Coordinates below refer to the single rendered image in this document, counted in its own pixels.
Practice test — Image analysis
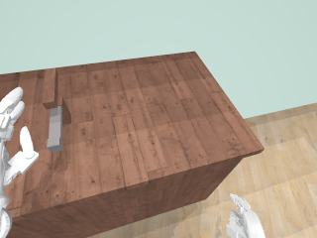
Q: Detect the tap lever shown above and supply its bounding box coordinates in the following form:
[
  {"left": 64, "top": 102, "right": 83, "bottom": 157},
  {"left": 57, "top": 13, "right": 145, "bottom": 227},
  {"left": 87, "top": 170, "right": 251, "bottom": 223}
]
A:
[{"left": 47, "top": 106, "right": 63, "bottom": 153}]

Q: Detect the counter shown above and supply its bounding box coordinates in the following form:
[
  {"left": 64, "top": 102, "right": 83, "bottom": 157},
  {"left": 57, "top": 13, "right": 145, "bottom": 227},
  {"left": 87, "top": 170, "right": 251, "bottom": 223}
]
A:
[{"left": 0, "top": 51, "right": 264, "bottom": 238}]

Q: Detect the left robot hand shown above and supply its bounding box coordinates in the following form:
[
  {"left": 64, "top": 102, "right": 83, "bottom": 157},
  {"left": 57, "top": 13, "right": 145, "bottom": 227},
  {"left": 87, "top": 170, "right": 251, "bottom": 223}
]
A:
[{"left": 0, "top": 86, "right": 39, "bottom": 195}]

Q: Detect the right robot hand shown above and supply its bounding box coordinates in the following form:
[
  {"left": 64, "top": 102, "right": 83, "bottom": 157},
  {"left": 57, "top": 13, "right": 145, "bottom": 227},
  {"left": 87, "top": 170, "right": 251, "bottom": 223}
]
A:
[{"left": 226, "top": 193, "right": 265, "bottom": 238}]

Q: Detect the left robot forearm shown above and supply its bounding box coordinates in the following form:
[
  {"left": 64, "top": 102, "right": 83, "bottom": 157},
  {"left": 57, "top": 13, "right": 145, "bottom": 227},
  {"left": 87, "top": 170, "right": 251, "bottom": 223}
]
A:
[{"left": 0, "top": 195, "right": 13, "bottom": 238}]

